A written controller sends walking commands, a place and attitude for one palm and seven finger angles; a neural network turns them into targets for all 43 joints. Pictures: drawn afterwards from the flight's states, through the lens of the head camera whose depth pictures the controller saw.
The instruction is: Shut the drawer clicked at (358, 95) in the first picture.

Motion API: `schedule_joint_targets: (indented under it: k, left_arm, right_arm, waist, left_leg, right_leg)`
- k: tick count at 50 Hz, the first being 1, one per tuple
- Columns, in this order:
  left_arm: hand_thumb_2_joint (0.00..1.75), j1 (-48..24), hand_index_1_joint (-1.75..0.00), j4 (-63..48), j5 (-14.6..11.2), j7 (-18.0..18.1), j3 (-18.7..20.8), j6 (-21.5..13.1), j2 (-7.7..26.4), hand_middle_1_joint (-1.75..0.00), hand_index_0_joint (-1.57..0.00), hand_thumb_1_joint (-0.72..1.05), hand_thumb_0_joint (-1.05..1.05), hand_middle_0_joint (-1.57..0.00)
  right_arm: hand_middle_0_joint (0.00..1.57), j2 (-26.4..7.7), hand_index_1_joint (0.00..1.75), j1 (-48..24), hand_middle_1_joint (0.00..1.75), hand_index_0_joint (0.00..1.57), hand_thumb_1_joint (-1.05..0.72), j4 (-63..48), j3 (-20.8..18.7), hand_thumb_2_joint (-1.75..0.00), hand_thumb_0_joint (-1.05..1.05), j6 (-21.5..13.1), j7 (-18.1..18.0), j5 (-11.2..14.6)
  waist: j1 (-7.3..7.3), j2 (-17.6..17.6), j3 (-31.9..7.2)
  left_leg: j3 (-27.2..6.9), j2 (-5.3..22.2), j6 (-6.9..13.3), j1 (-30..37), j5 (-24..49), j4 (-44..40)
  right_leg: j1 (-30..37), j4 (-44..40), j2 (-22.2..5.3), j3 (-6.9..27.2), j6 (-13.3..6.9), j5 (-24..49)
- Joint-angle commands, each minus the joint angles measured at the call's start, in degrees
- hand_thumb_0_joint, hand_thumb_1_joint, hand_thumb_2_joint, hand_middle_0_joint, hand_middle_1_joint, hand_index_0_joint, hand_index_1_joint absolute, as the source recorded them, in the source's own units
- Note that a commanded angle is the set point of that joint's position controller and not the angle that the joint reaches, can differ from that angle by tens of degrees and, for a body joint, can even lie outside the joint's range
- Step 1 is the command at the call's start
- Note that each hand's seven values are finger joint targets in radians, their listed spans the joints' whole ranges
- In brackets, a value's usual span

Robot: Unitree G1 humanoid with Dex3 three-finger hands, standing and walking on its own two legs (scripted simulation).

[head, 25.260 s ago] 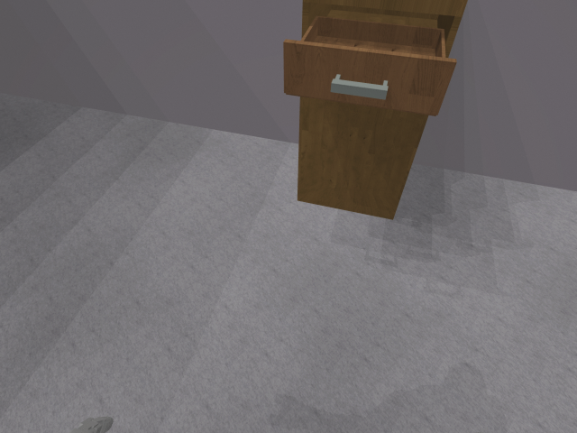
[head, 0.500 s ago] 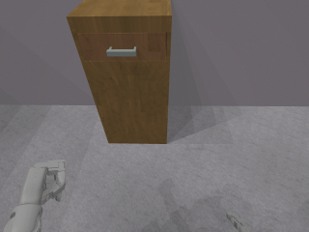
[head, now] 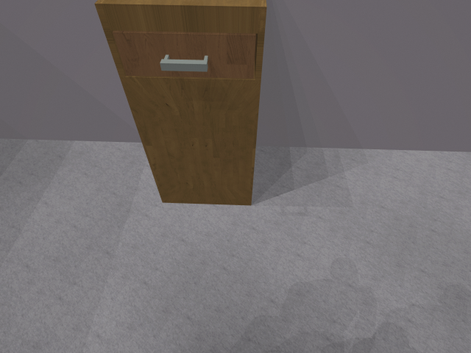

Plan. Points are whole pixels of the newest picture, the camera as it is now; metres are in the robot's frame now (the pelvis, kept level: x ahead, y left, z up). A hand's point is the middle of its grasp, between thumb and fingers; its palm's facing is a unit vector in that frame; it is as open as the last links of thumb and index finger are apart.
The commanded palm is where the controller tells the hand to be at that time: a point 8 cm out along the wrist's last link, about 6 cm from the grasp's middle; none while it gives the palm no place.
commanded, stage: let the arm hang, fingers relaxed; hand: left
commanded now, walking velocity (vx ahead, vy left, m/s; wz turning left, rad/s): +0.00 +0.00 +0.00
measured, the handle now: (185, 61) +0.88 +0.21 +0.04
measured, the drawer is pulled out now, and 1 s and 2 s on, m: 0.00 0.00 0.00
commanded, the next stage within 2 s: look to check the result in 0.50 s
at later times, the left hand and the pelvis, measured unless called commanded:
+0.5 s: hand out of the picture -0.03 +0.14 -0.18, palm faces +0.04 -0.99 -0.15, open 7.3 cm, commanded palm none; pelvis -0.01 -0.01 +0.00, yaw +0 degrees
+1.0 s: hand out of the picture -0.03 +0.15 -0.18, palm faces +0.04 -0.98 -0.17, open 7.3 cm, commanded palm none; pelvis -0.01 -0.01 +0.00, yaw -1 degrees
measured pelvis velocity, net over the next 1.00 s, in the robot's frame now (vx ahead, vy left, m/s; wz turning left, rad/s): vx -0.01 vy -0.01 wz -0.01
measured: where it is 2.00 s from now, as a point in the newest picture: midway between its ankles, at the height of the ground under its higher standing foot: outside the picture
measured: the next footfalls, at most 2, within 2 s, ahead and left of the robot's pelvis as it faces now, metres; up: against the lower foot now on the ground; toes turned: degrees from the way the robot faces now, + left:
none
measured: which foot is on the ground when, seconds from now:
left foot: down 0.00-1.00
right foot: down 0.00-1.00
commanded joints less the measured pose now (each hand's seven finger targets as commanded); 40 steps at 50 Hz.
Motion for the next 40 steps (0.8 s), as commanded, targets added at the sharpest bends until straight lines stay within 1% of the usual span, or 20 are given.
schedule_joint_targets:
  k: [1, 2, 3, 8, 11, 12, 15, 16, 17, 19, 21, 23, 26, 28, 29, 32, 35, 39, 40]
  left_arm:
    - [0.90, 2.73, -0.30, -0.66, 0.03, 0.52, 0.80, -1.25, 3.76, -0.30, -0.20, 0.90, 0.00, -0.20]
    - [0.90, 3.03, -0.30, -0.46, 0.11, 0.62, 0.82, -1.28, 3.64, -0.30, -0.20, 0.90, 0.00, -0.20]
    - [0.90, 3.18, -0.30, -0.29, 0.06, 0.65, 0.78, -1.25, 3.24, -0.30, -0.20, 0.90, 0.00, -0.20]
    - [0.90, 3.96, -0.30, 0.15, 0.19, 0.82, 0.91, -1.36, 2.10, -0.30, -0.20, 0.90, 0.00, -0.20]
    - [0.90, 4.21, -0.30, 0.20, 0.17, 0.87, 1.03, -1.49, 1.46, -0.30, -0.20, 0.90, 0.00, -0.20]
    - [0.90, 4.24, -0.30, 0.05, 0.22, 0.95, 1.09, -1.52, 1.62, -0.30, -0.20, 0.90, 0.00, -0.20]
    - [0.90, 4.01, -0.30, -0.22, 0.17, 0.91, 1.33, -1.47, 1.22, -0.30, -0.20, 0.90, 0.00, -0.20]
    - [0.90, 4.23, -0.30, -0.16, 0.16, 0.90, 1.39, -1.50, 1.10, -0.30, -0.20, 0.90, 0.00, -0.20]
    - [0.90, 4.55, -0.30, -0.30, 0.20, 0.96, 1.40, -1.60, 1.28, -0.30, -0.20, 0.90, 0.00, -0.20]
    - [0.90, 4.23, -0.30, -0.35, 0.13, 0.93, 1.45, -1.58, 1.07, -0.30, -0.20, 0.90, 0.00, -0.20]
    - [0.90, 4.11, -0.30, -0.44, 0.13, 0.93, 1.52, -1.73, 1.12, -0.30, -0.20, 0.90, 0.00, -0.20]
    - [0.90, 4.10, -0.30, -0.44, 0.12, 0.97, 1.55, -1.78, 1.21, -0.30, -0.20, 0.90, 0.00, -0.20]
    - [0.90, 3.79, -0.30, -0.51, 0.07, 0.96, 1.59, -1.70, 1.32, -0.30, -0.20, 0.90, 0.00, -0.20]
    - [0.90, 4.06, -0.30, -0.44, 0.11, 1.00, 1.55, -1.72, 1.38, -0.30, -0.20, 0.90, 0.00, -0.20]
    - [0.90, 3.72, -0.30, -0.63, 0.08, 0.99, 1.56, -1.72, 1.48, -0.30, -0.20, 0.90, 0.00, -0.20]
    - [0.90, 4.03, -0.30, -0.57, 0.09, 1.01, 1.61, -1.80, 1.64, -0.30, -0.20, 0.90, 0.00, -0.20]
    - [0.90, 3.66, -0.30, -0.56, 0.02, 0.93, 1.56, -1.75, 1.68, -0.30, -0.20, 0.90, 0.00, -0.20]
    - [0.90, 3.46, -0.30, -0.46, 0.05, 0.95, 1.60, -1.87, 1.96, -0.30, -0.20, 0.90, 0.00, -0.20]
    - [0.90, 3.45, -0.30, -0.50, 0.03, 0.94, 1.56, -1.84, 1.91, -0.30, -0.20, 0.90, 0.00, -0.20]
  right_arm:
    - [0.20, -4.69, 0.30, 3.71, 0.30, 0.20, -0.90, -0.22, -0.77, -0.90, 0.00, -0.82, -0.62, -0.28]
    - [0.20, -4.69, 0.30, 3.67, 0.30, 0.20, -0.90, -0.04, -0.83, -0.90, 0.00, -0.79, -0.63, -0.20]
    - [0.20, -4.07, 0.30, 3.78, 0.30, 0.20, -0.90, 0.22, -0.81, -0.90, 0.00, -0.78, -0.64, -0.27]
    - [0.20, -2.82, 0.30, 4.48, 0.30, 0.20, -0.90, 0.99, -0.96, -0.90, 0.00, -0.61, -0.56, -0.37]
    - [0.20, -2.07, 0.30, 4.94, 0.30, 0.20, -0.90, 1.26, -1.01, -0.90, 0.00, -0.66, -0.58, -0.49]
    - [0.20, -2.22, 0.30, 5.27, 0.30, 0.20, -0.90, 1.30, -1.05, -0.90, 0.00, -0.62, -0.58, -0.43]
    - [0.20, -1.66, 0.30, 5.67, 0.30, 0.20, -0.90, 1.30, -1.02, -0.90, 0.00, -0.73, -0.65, -0.55]
    - [0.20, -1.42, 0.30, 5.64, 0.30, 0.20, -0.90, 1.28, -1.09, -0.90, 0.00, -0.78, -0.68, -0.55]
    - [0.20, -1.67, 0.30, 5.72, 0.30, 0.20, -0.90, 1.03, -1.17, -0.90, 0.00, -0.79, -0.71, -0.48]
    - [0.20, -1.27, 0.30, 6.10, 0.30, 0.20, -0.90, 1.20, -1.14, -0.90, 0.00, -0.76, -0.69, -0.54]
    - [0.20, -1.20, 0.30, 6.47, 0.30, 0.20, -0.90, 1.25, -1.20, -0.90, 0.00, -0.78, -0.70, -0.55]
    - [0.20, -1.11, 0.30, 6.61, 0.30, 0.20, -0.90, 1.26, -1.19, -0.90, 0.00, -0.76, -0.68, -0.53]
    - [0.20, -1.07, 0.30, 6.90, 0.30, 0.20, -0.90, 1.49, -1.22, -0.90, 0.00, -0.55, -0.68, -0.56]
    - [0.20, -1.02, 0.30, 6.87, 0.30, 0.20, -0.90, 1.30, -1.29, -0.90, 0.00, -0.46, -0.60, -0.57]
    - [0.20, -1.25, 0.30, 7.12, 0.30, 0.20, -0.90, 1.36, -1.26, -0.90, 0.00, -0.45, -0.62, -0.60]
    - [0.20, -1.54, 0.30, 6.73, 0.30, 0.20, -0.90, 1.23, -1.36, -0.90, 0.00, -0.55, -0.67, -0.50]
    - [0.20, -1.62, 0.30, 6.61, 0.30, 0.20, -0.90, 1.39, -1.30, -0.90, 0.00, -0.61, -0.70, -0.50]
    - [0.20, -1.94, 0.30, 6.41, 0.30, 0.20, -0.90, 1.41, -1.33, -0.90, 0.00, -0.80, -0.79, -0.44]
    - [0.20, -2.13, 0.30, 5.97, 0.30, 0.20, -0.90, 1.40, -1.34, -0.90, 0.00, -0.76, -0.80, -0.42]
  waist:
    - [-0.63, -1.47, 0.98]
    - [-0.63, -1.13, 1.02]
    - [-0.65, -0.97, 1.86]
    - [-0.70, -2.62, 3.87]
    - [-0.79, -1.26, 3.85]
    - [-0.70, -1.57, 3.78]
    - [-0.69, -0.46, 4.42]
    - [-0.63, 0.36, 4.14]
    - [-0.60, -0.26, 3.33]
    - [-0.68, -0.39, 3.59]
    - [-0.78, -1.18, 3.51]
    - [-0.76, -1.23, 3.03]
    - [-0.92, -0.86, 4.40]
    - [-0.87, -1.78, 4.22]
    - [-1.05, -0.98, 3.97]
    - [-0.80, -0.77, 3.06]
    - [-0.85, -0.59, 3.40]
    - [-0.92, -0.36, 2.36]
    - [-0.83, -0.53, 2.89]
  left_leg:
    - [-5.51, 6.30, 1.13, 2.47, 5.90, -4.83]
    - [-5.63, 6.32, 1.16, 2.42, 5.67, -4.86]
    - [-5.57, 6.24, 1.16, 2.00, 4.62, -5.09]
    - [-5.15, 5.77, 0.95, 0.70, 1.45, -5.31]
    - [-4.91, 5.54, 0.83, 0.70, 1.35, -5.23]
    - [-4.98, 5.59, 0.80, 0.42, 1.31, -5.00]
    - [-5.08, 5.52, 0.77, -0.76, 0.36, -5.39]
    - [-5.11, 5.45, 0.77, -0.71, 0.29, -5.39]
    - [-5.07, 5.51, 0.74, -0.23, 1.31, -4.81]
    - [-4.84, 5.45, 0.66, -0.51, 0.72, -4.80]
    - [-4.59, 5.38, 0.55, -0.44, 1.61, -4.40]
    - [-4.43, 5.45, 0.51, -0.04, 2.65, -3.92]
    - [-4.29, 5.27, 0.28, -0.69, 1.27, -3.87]
    - [-4.24, 5.27, 0.31, -0.23, 1.33, -3.53]
    - [-4.22, 5.25, 0.28, -0.34, 1.35, -3.42]
    - [-4.33, 5.55, 0.33, 0.36, 2.91, -3.29]
    - [-4.49, 5.70, 0.33, 0.18, 2.56, -3.78]
    - [-4.79, 6.08, 0.47, 0.63, 4.51, -3.91]
    - [-4.72, 6.07, 0.35, 0.63, 4.00, -4.01]
  right_leg:
    - [-4.35, -5.49, -5.80, 5.24, -1.90, 2.89]
    - [-4.58, -5.46, -5.61, 5.40, -1.89, 2.30]
    - [-4.98, -5.60, -5.66, 5.32, -1.90, 1.81]
    - [-6.81, -6.24, -5.64, 5.65, -2.00, -0.79]
    - [-7.43, -6.16, -5.64, 5.99, -2.20, -0.92]
    - [-7.24, -6.02, -5.39, 5.92, -2.17, -1.12]
    - [-7.23, -5.84, -5.39, 5.85, -2.27, -1.43]
    - [-7.17, -6.01, -5.49, 6.11, -2.35, -1.45]
    - [-6.88, -5.87, -5.35, 6.10, -2.35, -0.91]
    - [-7.13, -6.13, -5.53, 6.34, -2.42, -1.42]
    - [-7.09, -6.44, -5.69, 6.51, -2.49, -1.12]
    - [-6.85, -6.40, -5.87, 6.26, -2.48, -0.60]
    - [-7.78, -7.04, -5.86, 6.56, -2.64, -2.57]
    - [-8.30, -7.31, -5.97, 6.67, -2.65, -3.21]
    - [-8.06, -7.29, -5.93, 6.80, -2.71, -3.33]
    - [-7.60, -6.95, -5.79, 6.69, -2.64, -1.70]
    - [-7.37, -6.87, -5.79, 6.45, -2.55, -1.40]
    - [-6.09, -6.39, -5.62, 6.34, -2.35, 1.21]
    - [-6.46, -6.46, -5.56, 6.38, -2.32, 0.87]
